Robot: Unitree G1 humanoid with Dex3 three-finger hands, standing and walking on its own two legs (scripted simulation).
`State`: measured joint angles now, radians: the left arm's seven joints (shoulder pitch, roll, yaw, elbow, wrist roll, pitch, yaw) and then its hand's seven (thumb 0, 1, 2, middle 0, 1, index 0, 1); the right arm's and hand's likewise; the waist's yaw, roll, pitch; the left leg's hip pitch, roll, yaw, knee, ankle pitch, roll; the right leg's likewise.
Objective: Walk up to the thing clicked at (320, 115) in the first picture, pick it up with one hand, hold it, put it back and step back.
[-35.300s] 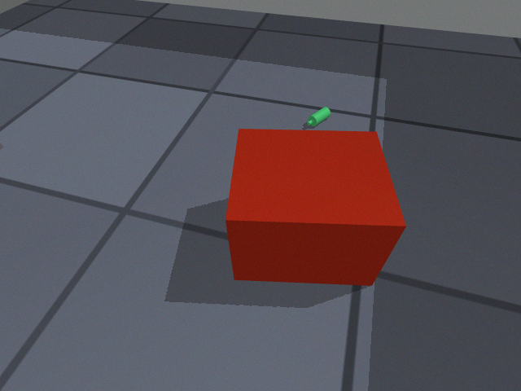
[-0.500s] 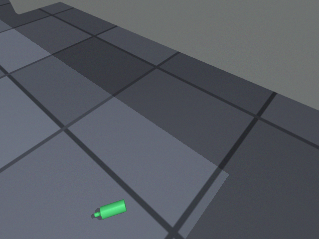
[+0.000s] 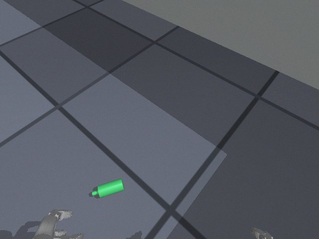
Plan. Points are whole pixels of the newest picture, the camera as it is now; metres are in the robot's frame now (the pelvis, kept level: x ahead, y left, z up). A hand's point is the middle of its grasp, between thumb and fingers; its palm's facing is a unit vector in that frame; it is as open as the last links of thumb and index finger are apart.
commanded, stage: rise first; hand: left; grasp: from above
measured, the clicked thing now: (107, 188) +0.45 +0.30 -0.72
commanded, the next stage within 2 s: none
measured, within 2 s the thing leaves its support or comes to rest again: neither
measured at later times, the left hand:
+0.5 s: hand out of the picture +0.15 +0.29 -0.24, palm faces -0.26 -0.79 -0.56, open 14.2 cm
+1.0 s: hand (82, 214) +0.27 +0.33 -0.45, palm faces -0.42 -0.23 -0.88, open 13.8 cm
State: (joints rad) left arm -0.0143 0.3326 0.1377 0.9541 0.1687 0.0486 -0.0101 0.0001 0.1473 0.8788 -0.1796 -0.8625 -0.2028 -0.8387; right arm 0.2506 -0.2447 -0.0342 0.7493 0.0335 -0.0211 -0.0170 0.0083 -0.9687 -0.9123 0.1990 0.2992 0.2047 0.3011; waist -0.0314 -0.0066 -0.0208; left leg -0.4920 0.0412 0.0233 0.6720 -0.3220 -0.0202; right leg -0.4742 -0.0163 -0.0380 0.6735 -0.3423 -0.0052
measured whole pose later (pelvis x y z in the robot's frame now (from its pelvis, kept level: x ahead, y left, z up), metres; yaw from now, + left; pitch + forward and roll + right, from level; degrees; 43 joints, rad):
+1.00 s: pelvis -0.09 +0.01 -0.31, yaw -2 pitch +34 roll -3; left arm -0.56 0.57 0.14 1.08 0.94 -0.10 0.28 -0.01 -0.50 0.94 -0.15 -1.03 -0.16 -1.02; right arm 0.09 -0.27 -0.06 0.74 -0.04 -0.12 0.05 0.01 -0.92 -0.90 0.20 0.30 0.20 0.30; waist -0.04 0.00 -0.14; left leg -1.98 0.05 -0.06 2.03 -0.65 -0.01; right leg -1.93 -0.02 -0.06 2.01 -0.67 -0.01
